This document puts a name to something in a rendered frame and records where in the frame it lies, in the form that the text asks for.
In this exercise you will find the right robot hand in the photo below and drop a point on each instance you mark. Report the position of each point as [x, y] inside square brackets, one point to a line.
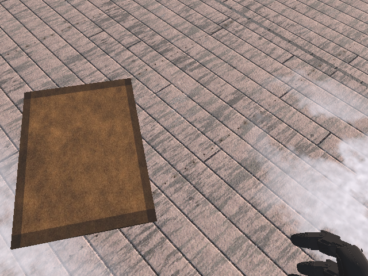
[350, 259]

